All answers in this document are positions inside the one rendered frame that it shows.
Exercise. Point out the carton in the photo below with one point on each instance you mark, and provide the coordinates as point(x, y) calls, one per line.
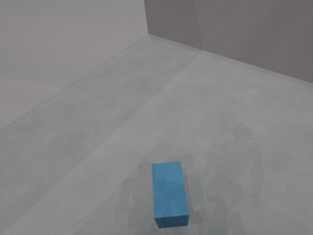
point(170, 201)

